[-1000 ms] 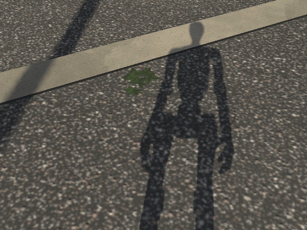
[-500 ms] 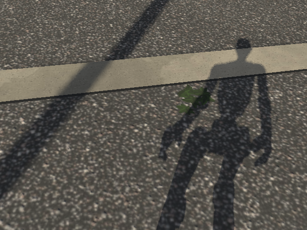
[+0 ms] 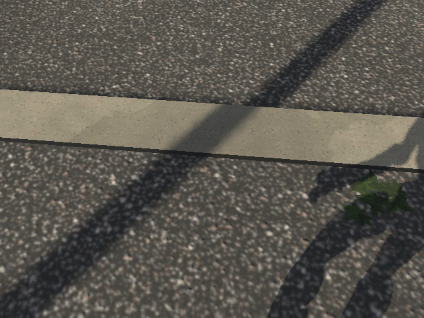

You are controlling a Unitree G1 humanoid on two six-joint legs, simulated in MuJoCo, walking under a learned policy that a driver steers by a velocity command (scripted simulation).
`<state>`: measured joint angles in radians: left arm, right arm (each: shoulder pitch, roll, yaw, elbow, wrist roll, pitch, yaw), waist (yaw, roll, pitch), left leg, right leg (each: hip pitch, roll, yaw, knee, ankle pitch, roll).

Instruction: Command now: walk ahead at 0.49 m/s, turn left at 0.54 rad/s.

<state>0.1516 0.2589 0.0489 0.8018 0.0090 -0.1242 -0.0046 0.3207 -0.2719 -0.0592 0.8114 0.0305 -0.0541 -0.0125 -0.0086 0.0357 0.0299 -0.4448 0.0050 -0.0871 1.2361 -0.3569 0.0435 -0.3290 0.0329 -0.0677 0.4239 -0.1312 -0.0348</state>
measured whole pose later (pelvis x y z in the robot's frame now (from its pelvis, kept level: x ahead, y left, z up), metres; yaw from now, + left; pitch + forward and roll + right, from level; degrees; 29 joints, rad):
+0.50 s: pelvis +0.26 +0.08 +0.00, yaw +1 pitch +2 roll +0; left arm 0.29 0.29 0.05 0.91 -0.04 -0.08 -0.01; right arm 0.21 -0.24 -0.05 0.73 -0.01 -0.09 0.02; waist 0.01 -0.04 0.02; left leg -0.32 0.02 0.10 0.48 -0.19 0.04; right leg -0.47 -0.06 0.04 1.18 -0.34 -0.02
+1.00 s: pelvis +0.52 +0.01 -0.02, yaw -17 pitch +2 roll +1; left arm 0.15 0.28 0.08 0.74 -0.02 -0.05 -0.05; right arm 0.26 -0.27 -0.06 0.82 0.02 -0.10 -0.01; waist -0.01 0.00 0.06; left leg -0.30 0.06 0.00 1.23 -0.45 -0.01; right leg -0.45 0.07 -0.04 0.62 -0.20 -0.11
